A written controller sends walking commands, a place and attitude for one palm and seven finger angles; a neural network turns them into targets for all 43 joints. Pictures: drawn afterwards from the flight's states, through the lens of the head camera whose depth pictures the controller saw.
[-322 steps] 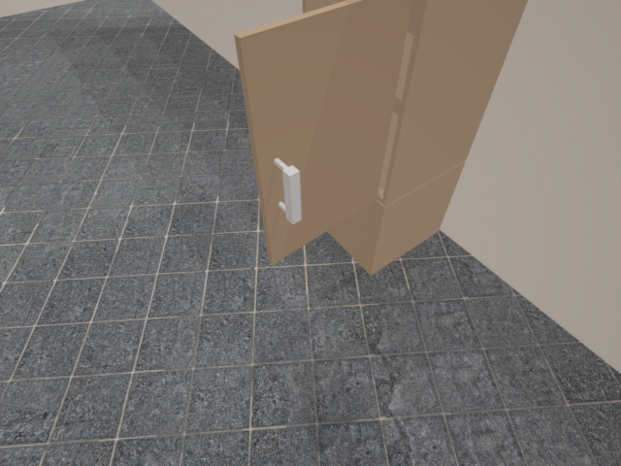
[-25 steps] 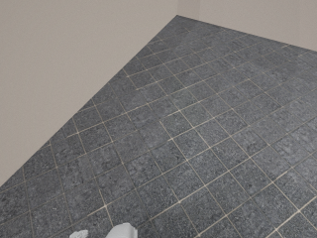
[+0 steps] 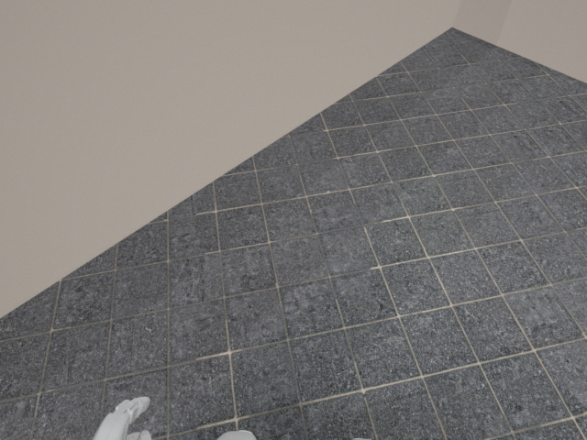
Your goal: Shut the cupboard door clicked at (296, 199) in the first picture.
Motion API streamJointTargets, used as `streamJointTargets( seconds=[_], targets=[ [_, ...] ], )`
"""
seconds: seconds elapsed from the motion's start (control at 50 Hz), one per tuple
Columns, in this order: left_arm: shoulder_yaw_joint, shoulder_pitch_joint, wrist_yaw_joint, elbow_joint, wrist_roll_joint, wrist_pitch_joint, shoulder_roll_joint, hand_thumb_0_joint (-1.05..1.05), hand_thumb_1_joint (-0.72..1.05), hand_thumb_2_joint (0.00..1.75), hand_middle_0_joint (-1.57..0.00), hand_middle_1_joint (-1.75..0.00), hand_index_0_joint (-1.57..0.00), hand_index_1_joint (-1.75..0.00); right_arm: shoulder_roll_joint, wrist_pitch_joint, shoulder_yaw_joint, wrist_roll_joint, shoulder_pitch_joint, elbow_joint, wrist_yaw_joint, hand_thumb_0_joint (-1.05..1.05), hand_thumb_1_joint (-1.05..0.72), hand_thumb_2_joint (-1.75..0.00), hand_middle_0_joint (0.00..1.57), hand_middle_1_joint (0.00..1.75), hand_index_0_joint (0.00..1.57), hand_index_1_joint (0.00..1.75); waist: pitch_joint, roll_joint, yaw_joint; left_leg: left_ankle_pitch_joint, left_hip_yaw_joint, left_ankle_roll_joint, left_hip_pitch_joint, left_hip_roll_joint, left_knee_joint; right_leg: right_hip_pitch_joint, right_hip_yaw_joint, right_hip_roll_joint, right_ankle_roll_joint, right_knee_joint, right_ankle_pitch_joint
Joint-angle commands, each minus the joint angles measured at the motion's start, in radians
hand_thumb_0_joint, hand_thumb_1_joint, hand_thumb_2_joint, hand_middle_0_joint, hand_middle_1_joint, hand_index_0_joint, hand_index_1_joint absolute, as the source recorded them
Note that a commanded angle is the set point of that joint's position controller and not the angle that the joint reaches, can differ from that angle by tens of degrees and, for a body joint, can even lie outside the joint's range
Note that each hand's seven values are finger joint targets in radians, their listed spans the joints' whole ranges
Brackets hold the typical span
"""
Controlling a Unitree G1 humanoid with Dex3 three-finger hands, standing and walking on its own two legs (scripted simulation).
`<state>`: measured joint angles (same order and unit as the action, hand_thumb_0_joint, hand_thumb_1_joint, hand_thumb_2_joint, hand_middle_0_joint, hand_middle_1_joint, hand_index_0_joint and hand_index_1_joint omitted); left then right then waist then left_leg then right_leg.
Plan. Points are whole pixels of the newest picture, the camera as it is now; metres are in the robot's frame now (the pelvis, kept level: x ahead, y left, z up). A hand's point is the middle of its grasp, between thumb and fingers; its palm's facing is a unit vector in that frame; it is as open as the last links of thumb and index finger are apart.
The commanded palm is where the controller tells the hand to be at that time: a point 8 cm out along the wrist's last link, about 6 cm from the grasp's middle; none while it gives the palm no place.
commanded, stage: walk to a spot facing it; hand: left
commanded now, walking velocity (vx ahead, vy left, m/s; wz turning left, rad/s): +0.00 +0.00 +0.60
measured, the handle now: out of the picture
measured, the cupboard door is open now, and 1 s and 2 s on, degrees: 93 93 93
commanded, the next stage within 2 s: none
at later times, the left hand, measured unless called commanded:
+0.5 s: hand out of the picture -0.01 +0.22 -0.18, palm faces +0.36 -0.90 -0.25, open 7.4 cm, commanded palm none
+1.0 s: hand out of the picture +0.00 +0.15 -0.14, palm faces +0.58 -0.78 -0.24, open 7.4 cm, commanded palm none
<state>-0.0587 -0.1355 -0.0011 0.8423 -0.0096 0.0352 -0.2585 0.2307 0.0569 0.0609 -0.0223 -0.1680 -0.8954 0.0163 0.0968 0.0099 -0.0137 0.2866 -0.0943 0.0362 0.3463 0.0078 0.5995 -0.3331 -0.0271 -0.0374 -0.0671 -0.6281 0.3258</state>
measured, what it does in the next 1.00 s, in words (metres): steps on the spot, turning left: left foot, then right foot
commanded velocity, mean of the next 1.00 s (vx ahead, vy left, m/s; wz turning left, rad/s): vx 0.00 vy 0.00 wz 0.60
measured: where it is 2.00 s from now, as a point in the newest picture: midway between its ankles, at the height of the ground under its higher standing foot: outside the picture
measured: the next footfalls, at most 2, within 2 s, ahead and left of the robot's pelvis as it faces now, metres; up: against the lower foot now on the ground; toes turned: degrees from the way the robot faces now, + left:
left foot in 0.40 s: +0.01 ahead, +0.11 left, +0.00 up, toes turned +22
right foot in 0.78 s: +0.13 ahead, -0.13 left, +0.00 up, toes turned +27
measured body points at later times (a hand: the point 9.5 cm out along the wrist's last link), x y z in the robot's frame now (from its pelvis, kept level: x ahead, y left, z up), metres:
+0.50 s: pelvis +0.01 +0.00 +0.00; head +0.06 +0.04 +0.44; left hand -0.03 +0.27 -0.16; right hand +0.21 -0.21 -0.12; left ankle -0.03 +0.09 -0.73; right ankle +0.01 -0.14 -0.67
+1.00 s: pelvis +0.05 -0.05 +0.01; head +0.10 -0.02 +0.46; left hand -0.03 +0.20 -0.13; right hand +0.27 -0.22 -0.14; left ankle -0.05 +0.04 -0.67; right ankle +0.10 -0.15 -0.73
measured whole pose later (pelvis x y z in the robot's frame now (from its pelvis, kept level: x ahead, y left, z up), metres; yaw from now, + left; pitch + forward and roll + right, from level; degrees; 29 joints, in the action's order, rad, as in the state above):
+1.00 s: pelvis +0.05 -0.05 +0.01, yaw +38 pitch +1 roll +2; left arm -0.03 -0.19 -0.02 0.86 -0.02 0.01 -0.19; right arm 0.25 0.08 0.08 -0.01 -0.14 -0.93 0.04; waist 0.12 -0.01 -0.03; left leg 0.45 0.05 0.07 0.44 -0.01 0.97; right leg -0.22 -0.17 -0.11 0.00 -0.51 0.30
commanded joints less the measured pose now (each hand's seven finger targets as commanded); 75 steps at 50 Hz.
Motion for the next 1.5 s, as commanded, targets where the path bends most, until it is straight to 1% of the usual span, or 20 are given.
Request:
streamJointTargets(
  seconds=[0.0,0.08,0.24,0.32,0.34,0.38,0.4,0.5,0.7,0.72,0.76,0.86,0.98,1.06,1.08,1.1,1.12,1.24,1.44,1.48],
  targets=[
    [-0.046,-0.165,-0.026,-0.041,-0.018,-0.041,-0.244,0.0,0.9,0.9,-0.2,-0.3,-0.2,-0.3,0.125,-0.022,0.049,0.006,0.063,0.134,-0.001,0.0,-0.9,-0.9,0.2,0.3,0.2,0.3,-0.163,-0.302,0.08,0.357,0.049,-0.001,0.266,0.027,0.491,0.243,0.38,-0.469,0.219,0.354,-0.239],
    [-0.016,-0.034,-0.032,-0.07,-0.01,-0.047,-0.103,0.0,0.9,0.9,-0.2,-0.3,-0.2,-0.3,0.096,0.002,0.043,0.005,0.044,0.067,0.013,0.0,-0.9,-0.9,0.2,0.3,0.2,0.3,-0.109,-0.219,-0.001,0.132,0.075,0.034,0.244,-0.044,0.649,0.178,0.061,-0.277,0.17,0.281,-0.471],
    [-0.037,-0.155,-0.032,-0.009,-0.021,-0.05,-0.154,0.0,0.9,0.9,-0.2,-0.3,-0.2,-0.3,0.056,-0.007,0.017,0.014,0.129,0.079,0.021,0.0,-0.9,-0.9,0.2,0.3,0.2,0.3,-0.15,-0.221,0.065,0.177,0.188,0.033,0.133,-0.031,0.206,0.348,-0.035,-0.323,0.188,0.206,-0.676],
    [-0.05,-0.136,-0.024,-0.004,-0.013,-0.044,-0.173,0.0,0.9,0.9,-0.2,-0.3,-0.2,-0.3,0.079,-0.02,0.017,0.011,0.063,0.071,0.015,0.0,-0.9,-0.9,0.2,0.3,0.2,0.3,-0.178,-0.188,0.026,0.03,0.226,0.003,-0.048,-0.013,-0.037,0.275,-0.102,-0.32,0.135,0.087,-0.631],
    [-0.049,-0.119,-0.021,-0.006,-0.008,-0.041,-0.163,0.0,0.9,0.9,-0.2,-0.3,-0.2,-0.3,0.11,-0.026,0.027,0.007,0.005,0.06,0.015,0.0,-0.9,-0.9,0.2,0.3,0.2,0.3,-0.203,-0.122,-0.013,-0.096,0.197,-0.016,-0.187,-0.032,-0.159,0.189,-0.141,-0.304,0.092,-0.035,-0.571],
    [-0.017,-0.042,-0.013,-0.087,0.0,-0.029,-0.065,0.0,0.9,0.9,-0.2,-0.3,-0.2,-0.3,0.306,-0.03,0.074,0.0,-0.144,0.038,-0.001,0.0,-0.9,-0.9,0.2,0.3,0.2,0.3,-0.247,0.303,-0.096,-0.776,-0.342,-0.287,-0.434,-0.47,-0.215,-0.276,-0.124,-0.085,-0.027,-0.445,0.374],
    [-0.02,0.022,-0.019,-0.099,-0.011,-0.014,-0.092,0.0,0.9,0.9,-0.2,-0.3,-0.2,-0.3,0.299,-0.029,0.073,0.002,-0.172,0.019,-0.013,0.0,-0.9,-0.9,0.2,0.3,0.2,0.3,-0.231,0.145,-0.103,-0.691,-0.311,-0.311,-0.388,-0.466,-0.196,-0.304,-0.012,-0.091,-0.015,-0.531,0.34],
    [-0.026,-0.024,-0.008,-0.027,-0.007,0.0,-0.077,0.0,0.9,0.9,-0.2,-0.3,-0.2,-0.3,0.206,-0.042,0.04,0.0,0.001,0.06,-0.033,0.0,-0.9,-0.9,0.2,0.3,0.2,0.3,-0.143,0.126,-0.001,-0.564,-0.102,-0.194,-0.233,-0.253,-0.216,-0.235,0.022,-0.065,-0.028,-0.497,0.098],
    [-0.023,-0.079,-0.011,-0.041,0.001,-0.019,-0.073,0.0,0.9,0.9,-0.2,-0.3,-0.2,-0.3,0.213,-0.023,0.06,0.001,0.05,0.078,-0.021,0.0,-0.9,-0.9,0.2,0.3,0.2,0.3,-0.145,0.162,0.035,-0.377,-0.195,-0.156,-0.034,-0.181,-0.136,0.137,-0.033,0.036,-0.004,0.05,-0.026],
    [-0.033,-0.138,-0.016,-0.031,0.0,-0.031,-0.105,0.0,0.9,0.9,-0.2,-0.3,-0.2,-0.3,0.191,-0.023,0.058,0.008,0.06,0.088,-0.019,0.0,-0.9,-0.9,0.2,0.3,0.2,0.3,-0.161,0.073,0.067,-0.259,-0.171,-0.112,0.048,-0.13,-0.057,0.271,0.001,-0.008,0.004,0.205,-0.12],
    [-0.052,-0.17,-0.027,-0.038,-0.023,-0.041,-0.247,0.0,0.9,0.9,-0.2,-0.3,-0.2,-0.3,0.113,-0.023,0.05,0.014,0.055,0.125,-0.007,0.0,-0.9,-0.9,0.2,0.3,0.2,0.3,-0.162,-0.318,0.082,0.366,0.059,0.004,0.259,0.059,0.413,0.298,0.403,-0.468,0.198,0.37,-0.244],
    [-0.02,-0.023,-0.034,-0.071,-0.014,-0.047,-0.105,0.0,0.9,0.9,-0.2,-0.3,-0.2,-0.3,0.09,0.0,0.04,0.006,0.04,0.06,0.015,0.0,-0.9,-0.9,0.2,0.3,0.2,0.3,-0.106,-0.227,0.001,0.154,0.083,0.033,0.21,-0.042,0.57,0.187,0.046,-0.276,0.18,0.285,-0.453],
    [-0.042,-0.136,-0.034,-0.021,-0.02,-0.048,-0.164,0.0,0.9,0.9,-0.2,-0.3,-0.2,-0.3,0.055,-0.011,0.018,0.015,0.107,0.071,0.02,0.0,-0.9,-0.9,0.2,0.3,0.2,0.3,-0.152,-0.214,0.061,0.182,0.181,0.03,0.119,-0.022,0.197,0.338,-0.023,-0.319,0.191,0.2,-0.666],
    [-0.052,-0.122,-0.025,-0.011,-0.011,-0.04,-0.174,0.0,0.9,0.9,-0.2,-0.3,-0.2,-0.3,0.085,-0.024,0.021,0.011,0.031,0.062,0.015,0.0,-0.9,-0.9,0.2,0.3,0.2,0.3,-0.181,-0.178,0.014,-0.005,0.21,0.001,-0.089,-0.005,-0.084,0.248,-0.095,-0.307,0.121,0.062,-0.586],
    [-0.05,-0.112,-0.02,-0.021,-0.003,-0.035,-0.159,0.0,0.9,0.9,-0.2,-0.3,-0.2,-0.3,0.131,-0.031,0.034,0.007,-0.031,0.049,0.014,0.0,-0.9,-0.9,0.2,0.3,0.2,0.3,-0.216,-0.08,-0.027,-0.176,0.153,-0.029,-0.264,-0.057,-0.174,0.115,-0.136,-0.283,0.071,-0.069,-0.469],
    [-0.037,-0.097,-0.011,-0.058,0.004,-0.027,-0.091,0.0,0.9,0.9,-0.2,-0.3,-0.2,-0.3,0.255,-0.037,0.065,-0.004,-0.105,0.044,0.007,0.0,-0.9,-0.9,0.2,0.3,0.2,0.3,-0.244,0.232,-0.069,-0.526,-0.241,-0.176,-0.426,-0.341,-0.2,-0.185,-0.182,-0.128,-0.017,-0.305,0.103],
    [-0.019,-0.021,-0.016,-0.099,-0.007,-0.018,-0.073,0.0,0.9,0.9,-0.2,-0.3,-0.2,-0.3,0.304,-0.028,0.074,-0.001,-0.163,0.023,-0.003,0.0,-0.9,-0.9,0.2,0.3,0.2,0.3,-0.226,0.236,-0.095,-0.637,-0.337,-0.294,-0.382,-0.47,-0.22,-0.272,-0.071,-0.086,-0.014,-0.454,0.376],
    [-0.027,-0.027,-0.007,-0.025,-0.009,-0.001,-0.075,0.0,0.9,0.9,-0.2,-0.3,-0.2,-0.3,0.196,-0.044,0.039,0.001,-0.008,0.057,-0.034,0.0,-0.9,-0.9,0.2,0.3,0.2,0.3,-0.146,0.127,-0.001,-0.52,-0.11,-0.19,-0.233,-0.241,-0.227,-0.234,0.025,-0.068,-0.024,-0.501,0.084],
    [-0.022,-0.076,-0.012,-0.047,0.001,-0.019,-0.073,0.0,0.9,0.9,-0.2,-0.3,-0.2,-0.3,0.21,-0.025,0.06,0.0,0.042,0.073,-0.022,0.0,-0.9,-0.9,0.2,0.3,0.2,0.3,-0.158,0.159,0.03,-0.423,-0.203,-0.162,-0.075,-0.179,-0.134,0.112,-0.026,0.038,-0.003,0.036,-0.01],
    [-0.048,-0.167,-0.025,-0.033,-0.014,-0.042,-0.17,0.0,0.9,0.9,-0.2,-0.3,-0.2,-0.3,0.136,-0.026,0.054,0.017,0.041,0.094,-0.013,0.0,-0.9,-0.9,0.2,0.3,0.2,0.3,-0.199,-0.11,0.074,-0.062,-0.086,-0.052,0.171,-0.034,0.097,0.394,0.184,-0.192,0.059,0.32,-0.15]
  ],
)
